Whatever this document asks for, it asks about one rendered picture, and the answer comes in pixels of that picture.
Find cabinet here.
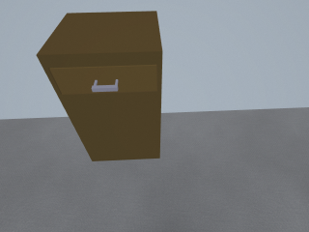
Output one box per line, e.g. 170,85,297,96
37,11,163,161

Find handle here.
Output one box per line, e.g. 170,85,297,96
91,79,119,93

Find drawer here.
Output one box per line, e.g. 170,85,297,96
50,65,156,94

